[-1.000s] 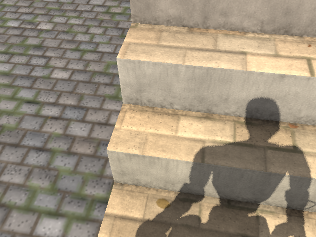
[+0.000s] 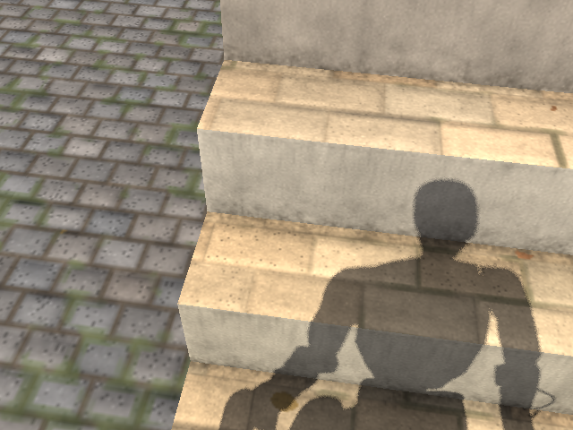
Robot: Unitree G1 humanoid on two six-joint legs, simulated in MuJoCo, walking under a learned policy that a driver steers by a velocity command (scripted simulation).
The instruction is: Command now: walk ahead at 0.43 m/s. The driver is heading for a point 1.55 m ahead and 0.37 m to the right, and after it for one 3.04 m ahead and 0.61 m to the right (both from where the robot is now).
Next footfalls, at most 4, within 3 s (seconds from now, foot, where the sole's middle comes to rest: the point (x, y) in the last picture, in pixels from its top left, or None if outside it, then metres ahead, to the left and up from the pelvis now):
0.20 right None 0.14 -0.11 -0.78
0.78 left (211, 418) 0.47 0.16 -0.57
1.50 right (353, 297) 0.60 -0.11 -0.35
2.02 left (353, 110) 0.87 -0.11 -0.13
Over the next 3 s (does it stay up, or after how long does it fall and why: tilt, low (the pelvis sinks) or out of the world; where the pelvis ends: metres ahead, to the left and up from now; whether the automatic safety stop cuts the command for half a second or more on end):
stays up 0.95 -0.28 0.73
